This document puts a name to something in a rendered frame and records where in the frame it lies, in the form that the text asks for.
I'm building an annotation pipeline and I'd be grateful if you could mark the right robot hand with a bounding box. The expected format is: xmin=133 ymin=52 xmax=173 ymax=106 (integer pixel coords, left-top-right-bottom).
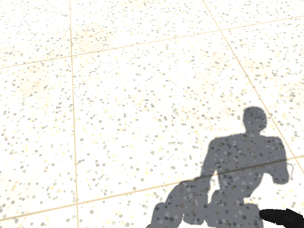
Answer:
xmin=259 ymin=208 xmax=304 ymax=228

